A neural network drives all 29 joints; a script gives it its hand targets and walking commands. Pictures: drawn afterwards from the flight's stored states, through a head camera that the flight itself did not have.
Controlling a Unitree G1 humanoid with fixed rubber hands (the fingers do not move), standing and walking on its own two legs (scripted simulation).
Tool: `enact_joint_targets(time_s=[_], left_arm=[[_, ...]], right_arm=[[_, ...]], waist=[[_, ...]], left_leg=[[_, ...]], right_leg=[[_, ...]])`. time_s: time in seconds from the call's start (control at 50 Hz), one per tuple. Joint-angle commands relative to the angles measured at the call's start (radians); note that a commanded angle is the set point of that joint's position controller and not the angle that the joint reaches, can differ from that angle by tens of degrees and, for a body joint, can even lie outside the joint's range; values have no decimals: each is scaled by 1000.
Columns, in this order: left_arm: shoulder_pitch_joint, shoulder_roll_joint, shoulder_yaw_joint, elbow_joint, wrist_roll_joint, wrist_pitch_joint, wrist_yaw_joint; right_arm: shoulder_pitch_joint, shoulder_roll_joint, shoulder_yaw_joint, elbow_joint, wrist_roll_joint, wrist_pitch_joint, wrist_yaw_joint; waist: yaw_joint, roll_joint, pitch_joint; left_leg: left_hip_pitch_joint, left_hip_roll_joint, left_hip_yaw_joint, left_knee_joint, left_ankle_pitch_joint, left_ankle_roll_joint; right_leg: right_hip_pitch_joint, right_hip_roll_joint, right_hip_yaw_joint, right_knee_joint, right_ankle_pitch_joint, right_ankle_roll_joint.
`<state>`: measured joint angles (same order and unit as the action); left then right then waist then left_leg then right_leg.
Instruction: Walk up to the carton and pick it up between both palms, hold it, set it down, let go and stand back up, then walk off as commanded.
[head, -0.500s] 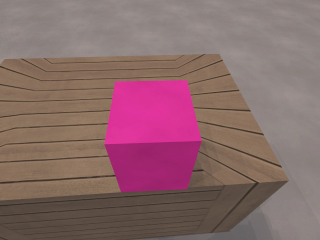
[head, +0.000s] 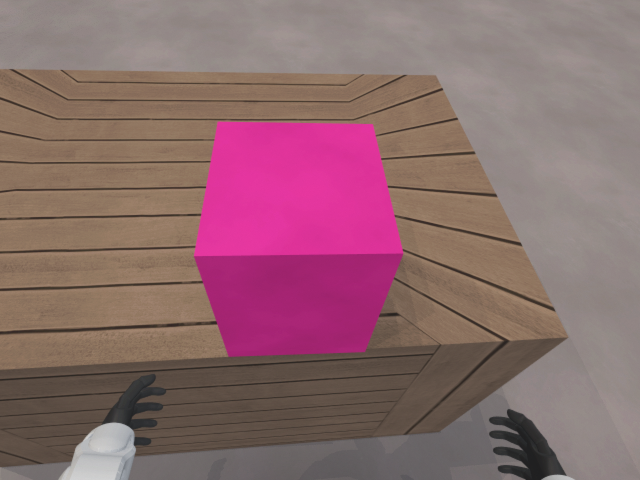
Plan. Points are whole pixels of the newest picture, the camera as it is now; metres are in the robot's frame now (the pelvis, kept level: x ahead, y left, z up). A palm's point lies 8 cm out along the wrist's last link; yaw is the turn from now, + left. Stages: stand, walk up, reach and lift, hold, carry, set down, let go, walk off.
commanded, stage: reach and lift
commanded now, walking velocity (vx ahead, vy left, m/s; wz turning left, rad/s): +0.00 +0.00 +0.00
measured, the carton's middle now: (297, 246) +0.41 +0.04 +0.04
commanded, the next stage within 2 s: none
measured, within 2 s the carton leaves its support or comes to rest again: neither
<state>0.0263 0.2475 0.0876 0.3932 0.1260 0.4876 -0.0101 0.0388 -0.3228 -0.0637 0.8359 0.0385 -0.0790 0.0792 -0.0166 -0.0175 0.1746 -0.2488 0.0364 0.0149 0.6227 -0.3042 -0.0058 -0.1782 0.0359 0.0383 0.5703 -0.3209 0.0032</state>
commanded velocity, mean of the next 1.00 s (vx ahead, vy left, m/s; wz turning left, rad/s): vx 0.00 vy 0.00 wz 0.00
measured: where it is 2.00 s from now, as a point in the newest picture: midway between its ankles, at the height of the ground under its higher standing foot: outside the picture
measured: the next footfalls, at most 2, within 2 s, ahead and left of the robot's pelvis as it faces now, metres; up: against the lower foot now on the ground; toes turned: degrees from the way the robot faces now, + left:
none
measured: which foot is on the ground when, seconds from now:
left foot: down 0.00-1.00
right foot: down 0.00-1.00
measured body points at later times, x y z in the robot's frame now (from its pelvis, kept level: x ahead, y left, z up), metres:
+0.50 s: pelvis +0.00 -0.01 +0.02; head -0.01 +0.00 +0.46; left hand +0.18 +0.26 -0.04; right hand +0.16 -0.23 -0.05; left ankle +0.02 +0.12 -0.73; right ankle +0.00 -0.13 -0.73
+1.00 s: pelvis +0.02 +0.01 +0.02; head +0.02 +0.02 +0.47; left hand +0.19 +0.24 +0.00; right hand +0.19 -0.19 +0.00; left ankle +0.02 +0.12 -0.73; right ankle +0.00 -0.13 -0.73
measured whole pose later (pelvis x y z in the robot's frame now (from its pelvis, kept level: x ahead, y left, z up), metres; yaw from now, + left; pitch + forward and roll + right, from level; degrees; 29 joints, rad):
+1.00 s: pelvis +0.02 +0.01 +0.02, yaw -1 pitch -6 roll +0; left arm 0.38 0.21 0.00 0.07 -0.11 0.13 0.06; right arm 0.38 -0.15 -0.01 0.19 0.14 -0.06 0.01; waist 0.05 -0.01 0.09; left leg -0.05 0.00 0.05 0.33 -0.18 0.02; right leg 0.00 -0.01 0.07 0.31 -0.21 0.02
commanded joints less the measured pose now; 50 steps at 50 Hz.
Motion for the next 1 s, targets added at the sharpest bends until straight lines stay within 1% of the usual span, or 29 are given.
enact_joint_targets(time_s=[0.0, 0.04, 0.06, 0.1, 0.12, 0.18, 0.2, 0.22, 0.24, 0.26, 0.3, 0.36, 0.38, 0.42, 0.44, 0.46, 0.5, 0.52, 0.64, 0.7, 0.72, 0.76, 0.8, 0.84, 0.88, 0.9, 0.92, 0.96, 0.98], left_arm=[[49, 146, 68, -119, -15, -57, 23], [38, 154, 42, -119, -41, -75, 28], [24, 168, 57, -153, -47, -91, 38], [16, 207, 89, -161, -42, -121, 45], [-19, 208, 88, -198, -64, -137, 46], [1, 188, 35, -203, -111, -159, 46], [9, 196, 41, -208, -126, -167, 47], [12, 210, 45, -225, -135, -167, 45], [34, 214, 37, -221, -137, -173, 40], [63, 216, 58, -189, -138, -170, 36], [76, 220, 50, -198, -143, -185, 27], [99, 226, 64, -179, -148, -177, 14], [114, 204, 54, -161, -153, -171, 14], [112, 164, 56, -178, -152, -182, 16], [91, 195, 53, -272, -165, -193, 21], [98, 176, 41, -276, -180, -199, 28], [132, 149, 22, -272, -187, -220, 29], [159, 163, 39, -291, -179, -228, 35], [185, 155, 50, -323, -207, -298, 35], [224, 125, 40, -407, -209, -337, 55], [241, 111, 16, -386, -224, -335, 55], [246, 113, -7, -469, -223, -370, 63], [265, 104, -20, -479, -237, -388, 70], [318, 84, -23, -444, -237, -370, 66], [298, 50, -47, -502, -245, -382, 73], [304, 54, -47, -471, -252, -401, 71], [313, 51, -55, -516, -233, -406, 74], [320, 35, -58, -555, -242, -424, 85], [351, 15, -83, -574, -239, -442, 87]], right_arm=[[44, -161, -24, -186, 9, -28, -14], [57, -149, -54, -231, -15, -27, -20], [83, -122, -43, -234, -14, -29, -18], [120, -89, -41, -245, -20, -29, -31], [102, -52, -27, -312, -23, -29, -36], [147, -23, -33, -358, -26, -10, -40], [174, -8, -33, -358, -34, 2, -50], [150, -7, -35, -439, -34, 6, -62], [164, -3, -43, -459, -30, -1, -70], [187, 7, -26, -479, -32, 14, -83], [224, 8, -54, -500, -45, 30, -100], [225, 27, -26, -539, -42, 62, -118], [231, 21, -22, -539, -41, 71, -117], [243, 47, 4, -596, -22, 80, -114], [210, 16, -25, -640, -41, 80, -113], [210, 24, -33, -673, -32, 78, -108], [246, 41, -21, -673, -16, 82, -104], [259, 39, -16, -682, -4, 83, -97], [295, 69, 35, -774, 27, 64, -93], [301, 60, 27, -765, 58, 33, -75], [301, 35, -3, -745, 56, 39, -73], [325, 83, 18, -785, 78, 19, -72], [298, 49, -25, -787, 76, -9, -73], [333, 69, 17, -775, 85, -6, -78], [318, 33, -6, -809, 111, -13, -72], [339, 60, 0, -791, 106, -10, -78], [349, 73, 5, -797, 104, -16, -77], [353, 52, -2, -813, 117, -35, -73], [380, 45, -19, -839, 111, -45, -74]], waist=[[23, -7, -270], [10, -9, -264], [18, 34, -228], [19, 40, -179], [30, 54, -168], [13, 58, -170], [6, 58, -165], [24, 28, -159], [36, 48, -142], [44, -15, -129], [21, -11, -143], [46, 1, -79], [44, -33, -41], [60, 4, -85], [46, 22, -130], [52, -10, -131], [50, -22, -107], [59, 21, -111], [68, -25, -127], [76, 67, -174], [50, 45, -167], [61, 98, -203], [55, 70, -232], [62, 80, -141], [57, 87, -155], [59, 51, -142], [43, 86, -123], [46, 76, -179], [26, 85, -184]], left_leg=[[286, -43, 75, -147, 298, -24], [316, -45, 75, -170, 256, -18], [296, -53, 96, -185, 224, -18], [248, -60, 95, -200, 190, -9], [217, -65, 120, -235, 118, -9], [267, -62, 121, -249, 95, -6], [267, -69, 121, -265, 101, 1], [255, -60, 114, -275, 106, 3], [226, -65, 124, -272, 125, 3], [261, -74, 141, -291, 117, 13], [275, -64, 127, -287, 149, 5], [258, -67, 129, -306, 150, 1], [285, -57, 128, -324, 134, 8], [271, -58, 125, -341, 144, 2], [278, -54, 119, -338, 146, -10], [288, -51, 119, -333, 144, 0], [267, -48, 106, -337, 166, 3], [287, -44, 103, -339, 181, -8], [287, -55, 102, -342, 211, 5], [314, -49, 86, -328, 335, -19], [351, -34, 65, -326, 319, -28], [348, -36, 54, -320, 377, -38], [362, -37, 67, -319, 343, -47], [333, -47, 61, -324, 391, -38], [376, -13, 32, -330, 429, -50], [342, -29, 43, -327, 440, -40], [349, -33, 35, -332, 427, -50], [369, -20, 23, -322, 490, -55], [389, -18, 18, -324, 513, -62]], right_leg=[[-45, -1, -98, -163, 417, 1], [-93, 7, -96, -179, 342, -2], [-85, -1, -81, -191, 297, -5], [-72, -21, -60, -192, 297, 7], [-59, -33, -51, -228, 218, 17], [-92, -31, -43, -247, 150, 16], [-85, -31, -38, -261, 132, 10], [-97, -37, -33, -272, 152, 23], [-64, -43, -25, -272, 169, 24], [-58, -37, -31, -286, 194, 37], [-48, -26, -42, -275, 204, 33], [-74, -38, -31, -311, 143, 33], [-89, -28, -46, -330, 106, 32], [-62, -34, -41, -329, 75, 23], [-68, -20, -56, -315, 66, 11], [-97, -25, -41, -332, 59, 16], [-65, -18, -32, -332, 92, 4], [-74, -22, -35, -332, 67, 0], [-76, -31, -12, -351, 92, 8], [-32, -13, -19, -326, 171, -17], [-59, -10, -27, -336, 160, -21], [-25, -7, -23, -329, 179, -33], [-33, -4, -28, -343, 160, -32], [-12, -10, -24, -357, 190, -39], [-33, 1, -44, -353, 210, -33], [-7, 4, -39, -349, 214, -31], [-1, -1, -28, -364, 205, -38], [15, 7, -33, -343, 253, -41], [11, 15, -32, -352, 279, -46]])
